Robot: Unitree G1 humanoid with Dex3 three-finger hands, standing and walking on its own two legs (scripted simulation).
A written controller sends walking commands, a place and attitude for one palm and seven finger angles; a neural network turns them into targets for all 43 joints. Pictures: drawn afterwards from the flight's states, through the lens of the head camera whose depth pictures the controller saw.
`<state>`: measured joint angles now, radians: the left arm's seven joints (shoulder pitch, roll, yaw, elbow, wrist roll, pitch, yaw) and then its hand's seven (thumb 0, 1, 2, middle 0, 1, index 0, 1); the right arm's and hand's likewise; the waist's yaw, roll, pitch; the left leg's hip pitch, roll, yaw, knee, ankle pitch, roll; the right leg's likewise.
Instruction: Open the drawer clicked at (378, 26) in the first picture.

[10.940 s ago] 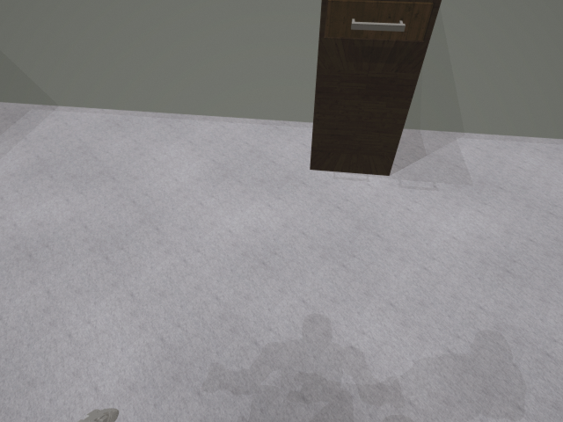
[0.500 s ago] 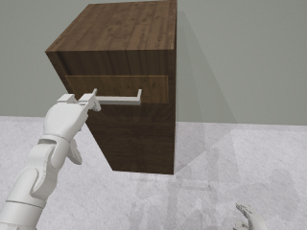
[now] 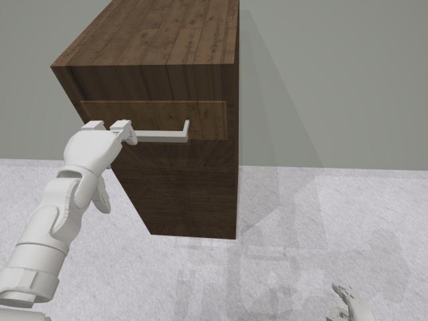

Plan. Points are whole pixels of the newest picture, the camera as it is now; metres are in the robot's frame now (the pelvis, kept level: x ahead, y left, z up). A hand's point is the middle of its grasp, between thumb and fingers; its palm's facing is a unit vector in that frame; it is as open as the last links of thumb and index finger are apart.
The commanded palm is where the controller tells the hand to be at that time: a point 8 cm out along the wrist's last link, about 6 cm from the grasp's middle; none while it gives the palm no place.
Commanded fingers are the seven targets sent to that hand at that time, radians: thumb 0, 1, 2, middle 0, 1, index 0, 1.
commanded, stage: move the hooked fingers above the handle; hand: left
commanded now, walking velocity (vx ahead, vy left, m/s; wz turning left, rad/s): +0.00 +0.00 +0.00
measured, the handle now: (152, 130) +0.56 +0.24 +0.01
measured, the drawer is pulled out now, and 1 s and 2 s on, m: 0.00 0.00 0.00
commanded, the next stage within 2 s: lower the fingers behind the handle in 1.80 s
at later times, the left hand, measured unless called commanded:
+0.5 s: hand (128, 145) +0.43 +0.24 +0.08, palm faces -0.02 -0.02 -1.00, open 13.8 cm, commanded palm +0.41 +0.25 +0.14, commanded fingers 0.00 -0.50 0.30 -0.30 -1.20 -0.30 -1.20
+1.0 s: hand (139, 134) +0.48 +0.24 +0.06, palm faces -0.04 +0.00 -1.00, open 13.8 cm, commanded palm +0.47 +0.24 +0.12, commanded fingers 0.00 -0.50 0.30 -0.30 -1.20 -0.30 -1.20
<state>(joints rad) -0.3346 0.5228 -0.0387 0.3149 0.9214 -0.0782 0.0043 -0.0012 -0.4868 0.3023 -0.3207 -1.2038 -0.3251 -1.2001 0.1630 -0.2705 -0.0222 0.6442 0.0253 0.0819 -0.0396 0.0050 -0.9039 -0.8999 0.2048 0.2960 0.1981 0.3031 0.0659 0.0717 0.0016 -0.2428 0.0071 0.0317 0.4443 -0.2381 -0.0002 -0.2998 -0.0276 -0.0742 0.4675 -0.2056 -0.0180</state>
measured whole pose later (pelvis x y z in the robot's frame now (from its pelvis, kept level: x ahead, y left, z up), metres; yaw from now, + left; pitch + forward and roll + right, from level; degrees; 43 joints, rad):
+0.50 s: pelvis +0.02 +0.02 -0.01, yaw -2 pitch +7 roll +0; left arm -0.54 0.49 -0.06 0.60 0.99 -0.06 0.08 0.00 -0.49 0.30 -0.32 -1.20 -0.32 -1.20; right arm 0.25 -0.25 -0.04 0.66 0.03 0.11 -0.03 0.00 -0.90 -0.90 0.21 0.30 0.20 0.30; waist 0.02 0.06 -0.04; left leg -0.35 0.00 0.06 0.51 -0.29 0.02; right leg -0.41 -0.04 -0.04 0.53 -0.24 0.00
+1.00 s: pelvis +0.02 +0.01 -0.01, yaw -1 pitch +12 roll +0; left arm -0.75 0.51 -0.06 0.86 1.05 -0.11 0.15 0.00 -0.49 0.30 -0.32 -1.20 -0.32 -1.20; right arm 0.29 -0.27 -0.06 0.68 0.01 0.12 -0.02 0.00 -0.90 -0.90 0.21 0.30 0.20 0.30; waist -0.04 0.05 -0.07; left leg -0.47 0.01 0.05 0.60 -0.33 0.02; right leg -0.53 -0.03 -0.05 0.60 -0.28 0.00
